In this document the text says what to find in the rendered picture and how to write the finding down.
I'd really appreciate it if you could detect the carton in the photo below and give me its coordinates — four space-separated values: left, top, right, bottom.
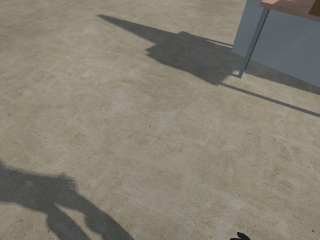
308 0 320 17

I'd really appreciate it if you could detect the table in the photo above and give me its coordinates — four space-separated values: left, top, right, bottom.
238 0 320 79

